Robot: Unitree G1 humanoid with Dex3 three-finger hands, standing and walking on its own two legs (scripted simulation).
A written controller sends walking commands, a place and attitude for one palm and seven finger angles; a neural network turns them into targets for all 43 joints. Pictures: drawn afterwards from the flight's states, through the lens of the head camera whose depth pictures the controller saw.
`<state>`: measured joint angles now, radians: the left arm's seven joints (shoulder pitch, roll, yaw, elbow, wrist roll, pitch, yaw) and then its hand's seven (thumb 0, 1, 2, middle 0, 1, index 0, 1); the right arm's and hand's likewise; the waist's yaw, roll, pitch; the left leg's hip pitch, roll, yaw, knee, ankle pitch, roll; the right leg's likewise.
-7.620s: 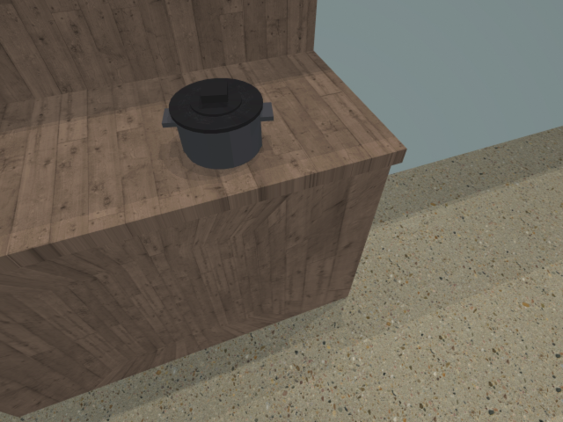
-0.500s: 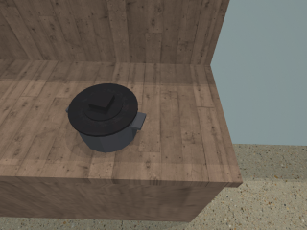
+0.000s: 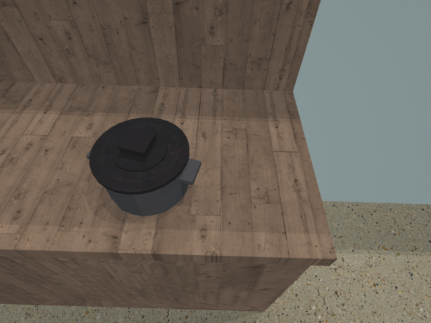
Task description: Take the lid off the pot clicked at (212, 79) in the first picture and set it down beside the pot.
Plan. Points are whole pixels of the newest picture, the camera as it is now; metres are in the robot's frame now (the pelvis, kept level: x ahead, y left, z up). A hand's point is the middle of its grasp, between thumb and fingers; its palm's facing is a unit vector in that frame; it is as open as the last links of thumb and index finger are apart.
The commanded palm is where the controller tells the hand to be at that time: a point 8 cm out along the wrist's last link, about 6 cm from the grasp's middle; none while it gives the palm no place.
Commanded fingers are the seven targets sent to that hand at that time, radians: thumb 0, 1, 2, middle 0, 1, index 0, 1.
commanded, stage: look again from close up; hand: left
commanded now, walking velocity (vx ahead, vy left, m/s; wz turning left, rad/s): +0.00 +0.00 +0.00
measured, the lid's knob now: (138, 142) +0.39 +0.17 +0.12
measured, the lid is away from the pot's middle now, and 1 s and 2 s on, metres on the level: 0.00 0.00 0.00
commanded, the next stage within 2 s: shuffle to correct the standing spot in 0.22 s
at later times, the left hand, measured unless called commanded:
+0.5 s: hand out of the picture -0.02 +0.16 -0.18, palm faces +0.03 -0.99 -0.17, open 7.3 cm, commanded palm none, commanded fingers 0.00 0.90 0.90 -0.20 -0.30 -0.20 -0.30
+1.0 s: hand out of the picture -0.03 +0.20 -0.19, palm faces +0.03 -0.98 -0.21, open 7.3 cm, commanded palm none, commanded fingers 0.00 0.90 0.90 -0.20 -0.30 -0.20 -0.30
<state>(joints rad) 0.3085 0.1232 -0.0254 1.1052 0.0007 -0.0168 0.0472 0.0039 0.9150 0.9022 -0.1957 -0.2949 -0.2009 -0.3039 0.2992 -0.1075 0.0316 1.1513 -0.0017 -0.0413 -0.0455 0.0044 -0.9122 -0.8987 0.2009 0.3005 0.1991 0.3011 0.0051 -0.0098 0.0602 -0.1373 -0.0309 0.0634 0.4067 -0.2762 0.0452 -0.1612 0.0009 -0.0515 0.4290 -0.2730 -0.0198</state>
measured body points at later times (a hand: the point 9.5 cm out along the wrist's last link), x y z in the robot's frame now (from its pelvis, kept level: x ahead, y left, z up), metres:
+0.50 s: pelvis -0.01 +0.00 +0.00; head +0.03 +0.01 +0.45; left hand -0.02 +0.21 -0.16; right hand -0.02 -0.20 -0.16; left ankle -0.04 +0.09 -0.74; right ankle -0.03 -0.10 -0.74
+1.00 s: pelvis -0.08 +0.02 -0.02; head -0.06 +0.04 +0.43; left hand -0.03 +0.26 -0.18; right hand -0.07 -0.22 -0.16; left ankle -0.10 +0.10 -0.74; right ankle -0.03 -0.10 -0.74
